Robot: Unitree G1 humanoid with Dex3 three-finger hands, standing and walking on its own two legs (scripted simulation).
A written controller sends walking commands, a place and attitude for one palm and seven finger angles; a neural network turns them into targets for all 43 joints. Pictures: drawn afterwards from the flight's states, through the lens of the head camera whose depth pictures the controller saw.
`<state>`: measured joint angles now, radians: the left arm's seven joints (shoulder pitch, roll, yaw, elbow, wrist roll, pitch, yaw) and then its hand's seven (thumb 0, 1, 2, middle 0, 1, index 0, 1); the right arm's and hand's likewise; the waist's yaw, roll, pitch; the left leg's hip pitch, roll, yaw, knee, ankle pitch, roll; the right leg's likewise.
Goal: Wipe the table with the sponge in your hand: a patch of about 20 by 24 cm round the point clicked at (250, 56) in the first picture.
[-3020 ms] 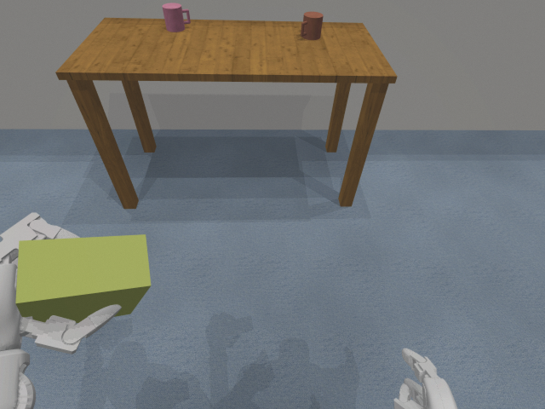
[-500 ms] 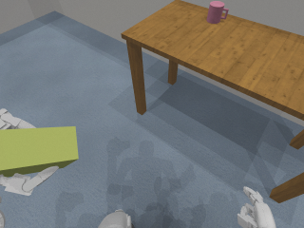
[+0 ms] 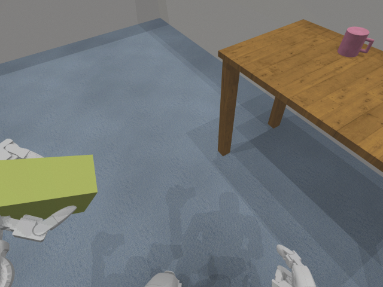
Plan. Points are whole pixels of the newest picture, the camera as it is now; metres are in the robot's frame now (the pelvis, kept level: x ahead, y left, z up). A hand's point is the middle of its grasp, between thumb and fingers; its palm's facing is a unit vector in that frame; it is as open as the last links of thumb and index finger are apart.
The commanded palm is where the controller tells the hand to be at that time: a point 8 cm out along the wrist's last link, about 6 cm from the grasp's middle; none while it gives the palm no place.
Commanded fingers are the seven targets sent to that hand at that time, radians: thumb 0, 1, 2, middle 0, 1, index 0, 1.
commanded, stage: walk to a spot facing it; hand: left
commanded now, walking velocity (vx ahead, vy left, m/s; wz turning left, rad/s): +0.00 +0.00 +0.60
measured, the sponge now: (61, 189) +0.22 +0.22 +0.17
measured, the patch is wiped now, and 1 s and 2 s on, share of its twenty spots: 0.00 0.00 0.00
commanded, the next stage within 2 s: none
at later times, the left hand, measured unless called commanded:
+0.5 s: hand out of the picture +0.06 +0.26 +0.19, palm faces +0.64 -0.67 -0.38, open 9.7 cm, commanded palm +0.00 +0.28 +0.19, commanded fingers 0.00 0.10 1.30 -1.20 -1.60 -1.20 -1.60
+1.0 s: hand out of the picture -0.04 +0.24 +0.20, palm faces +0.81 -0.41 -0.41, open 9.8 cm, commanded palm -0.10 +0.24 +0.19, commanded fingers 0.00 0.10 1.30 -1.20 -1.60 -1.20 -1.60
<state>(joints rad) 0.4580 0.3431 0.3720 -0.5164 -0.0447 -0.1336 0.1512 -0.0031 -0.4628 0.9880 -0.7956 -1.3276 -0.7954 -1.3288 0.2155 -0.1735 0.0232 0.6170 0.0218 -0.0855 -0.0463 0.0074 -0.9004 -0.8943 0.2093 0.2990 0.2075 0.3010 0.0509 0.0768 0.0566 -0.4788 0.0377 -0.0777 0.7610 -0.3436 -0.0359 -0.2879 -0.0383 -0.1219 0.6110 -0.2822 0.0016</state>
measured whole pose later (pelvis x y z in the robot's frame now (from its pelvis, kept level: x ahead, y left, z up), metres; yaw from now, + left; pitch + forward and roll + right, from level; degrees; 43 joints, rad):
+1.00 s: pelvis -0.07 -0.08 +0.02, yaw +35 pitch +0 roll +3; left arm 0.49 0.36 0.34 -0.54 -0.04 -0.17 0.17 0.00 -0.46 0.99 -0.79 -1.33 -0.79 -1.34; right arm 0.24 -0.28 -0.06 0.60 -0.01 -0.07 -0.08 0.01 -0.91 -0.90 0.20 0.30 0.20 0.30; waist 0.03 -0.05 0.04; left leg -0.41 0.07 0.13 0.74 -0.38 -0.01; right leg -0.21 -0.16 -0.26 0.47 -0.26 -0.01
